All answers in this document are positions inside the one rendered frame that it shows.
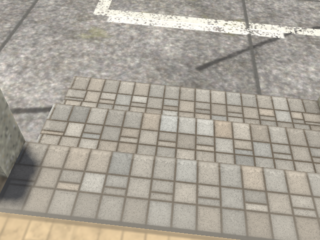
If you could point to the stairs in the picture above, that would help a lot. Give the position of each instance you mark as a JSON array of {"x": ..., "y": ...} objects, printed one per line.
[{"x": 187, "y": 123}]

